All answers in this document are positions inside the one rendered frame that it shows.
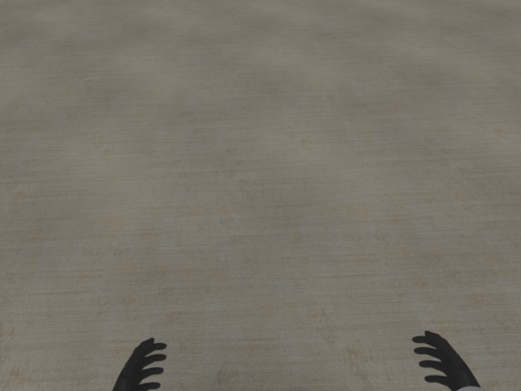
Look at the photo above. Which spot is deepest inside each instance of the left robot hand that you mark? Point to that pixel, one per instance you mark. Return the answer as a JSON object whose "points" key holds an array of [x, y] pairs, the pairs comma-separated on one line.
{"points": [[132, 374]]}

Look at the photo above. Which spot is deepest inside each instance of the right robot hand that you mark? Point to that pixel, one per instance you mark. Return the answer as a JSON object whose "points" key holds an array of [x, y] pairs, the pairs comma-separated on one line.
{"points": [[458, 374]]}

